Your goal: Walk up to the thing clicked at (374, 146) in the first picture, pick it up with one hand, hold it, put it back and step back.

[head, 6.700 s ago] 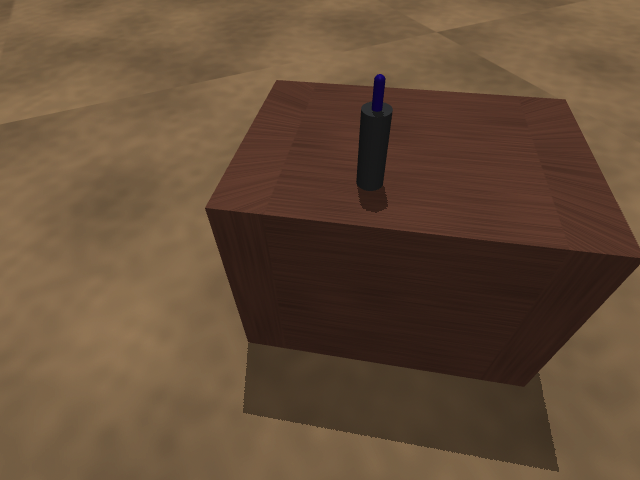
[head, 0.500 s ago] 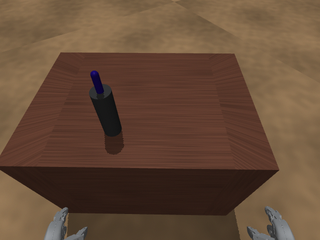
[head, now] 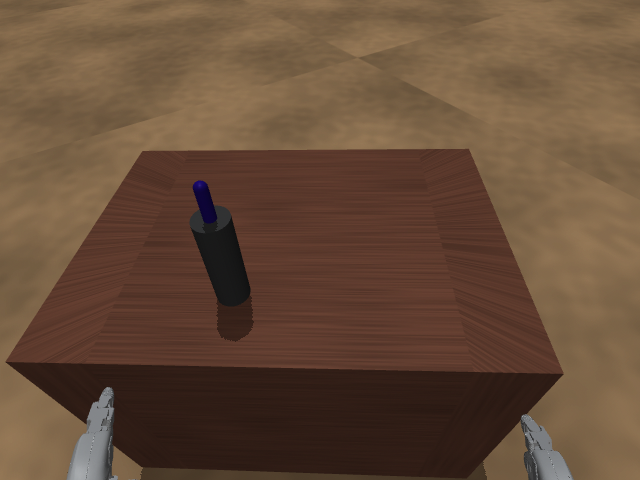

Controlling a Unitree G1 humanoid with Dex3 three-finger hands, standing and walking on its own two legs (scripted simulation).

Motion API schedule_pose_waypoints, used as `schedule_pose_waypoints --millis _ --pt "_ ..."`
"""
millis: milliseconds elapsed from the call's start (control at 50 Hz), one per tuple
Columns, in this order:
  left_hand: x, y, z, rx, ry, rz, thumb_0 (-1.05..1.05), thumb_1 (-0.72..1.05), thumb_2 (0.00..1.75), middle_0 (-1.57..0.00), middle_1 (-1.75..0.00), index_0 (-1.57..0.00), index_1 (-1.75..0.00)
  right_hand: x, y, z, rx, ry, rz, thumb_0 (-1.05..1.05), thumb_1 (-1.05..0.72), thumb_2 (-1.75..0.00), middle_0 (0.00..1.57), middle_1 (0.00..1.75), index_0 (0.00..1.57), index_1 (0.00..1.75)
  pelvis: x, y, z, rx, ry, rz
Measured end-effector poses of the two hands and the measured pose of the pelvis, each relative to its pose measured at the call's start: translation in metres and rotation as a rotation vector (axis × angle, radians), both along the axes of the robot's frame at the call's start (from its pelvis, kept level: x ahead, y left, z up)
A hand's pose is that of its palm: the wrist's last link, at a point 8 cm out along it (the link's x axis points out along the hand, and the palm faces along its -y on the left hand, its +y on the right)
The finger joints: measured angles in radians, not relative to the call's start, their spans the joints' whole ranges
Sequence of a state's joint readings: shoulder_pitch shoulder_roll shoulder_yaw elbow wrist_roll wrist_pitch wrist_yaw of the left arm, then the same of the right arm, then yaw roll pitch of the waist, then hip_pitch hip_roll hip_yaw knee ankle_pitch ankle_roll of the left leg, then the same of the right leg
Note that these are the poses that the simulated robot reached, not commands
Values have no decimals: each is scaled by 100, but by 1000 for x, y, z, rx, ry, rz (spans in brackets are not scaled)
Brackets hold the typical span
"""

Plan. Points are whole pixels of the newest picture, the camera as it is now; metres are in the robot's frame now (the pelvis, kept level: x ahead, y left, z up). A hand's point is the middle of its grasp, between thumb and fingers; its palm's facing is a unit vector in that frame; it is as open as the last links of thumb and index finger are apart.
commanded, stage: rise first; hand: left
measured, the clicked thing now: (218, 245) +0.49 +0.21 +0.01
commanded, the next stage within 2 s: go down in 0.92 s
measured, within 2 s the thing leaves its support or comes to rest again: neither
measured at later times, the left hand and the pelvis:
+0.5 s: hand (136, 458) +0.17 +0.23 +0.00, palm faces +0.25 -0.91 -0.33, open 17.5 cm; pelvis -0.01 -0.01 +0.00, yaw +1 degrees
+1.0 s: hand (122, 458) +0.16 +0.24 +0.03, palm faces +0.25 -0.91 -0.34, open 17.6 cm; pelvis -0.01 +0.00 +0.00, yaw +1 degrees
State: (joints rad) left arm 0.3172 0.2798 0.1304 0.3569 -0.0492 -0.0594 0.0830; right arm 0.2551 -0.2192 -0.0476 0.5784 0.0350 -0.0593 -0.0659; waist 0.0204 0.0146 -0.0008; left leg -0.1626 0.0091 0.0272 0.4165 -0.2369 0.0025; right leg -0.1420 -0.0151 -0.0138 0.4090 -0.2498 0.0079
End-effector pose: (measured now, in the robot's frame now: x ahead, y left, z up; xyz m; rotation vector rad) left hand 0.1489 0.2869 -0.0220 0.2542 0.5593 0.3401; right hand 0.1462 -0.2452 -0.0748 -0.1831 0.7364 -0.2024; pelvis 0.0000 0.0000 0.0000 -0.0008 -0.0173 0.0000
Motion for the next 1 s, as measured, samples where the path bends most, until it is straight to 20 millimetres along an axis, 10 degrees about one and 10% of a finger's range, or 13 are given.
schedule_pose_waypoints --millis 1000 --pt "-19 -6 72 95 -278 -98 -1 -57 7 -4 -5 -4 -6 -12 -8 -6 -1 10 -1 -1 53 -4 6 5 5 5 -12 -2 1 2 -47 11"
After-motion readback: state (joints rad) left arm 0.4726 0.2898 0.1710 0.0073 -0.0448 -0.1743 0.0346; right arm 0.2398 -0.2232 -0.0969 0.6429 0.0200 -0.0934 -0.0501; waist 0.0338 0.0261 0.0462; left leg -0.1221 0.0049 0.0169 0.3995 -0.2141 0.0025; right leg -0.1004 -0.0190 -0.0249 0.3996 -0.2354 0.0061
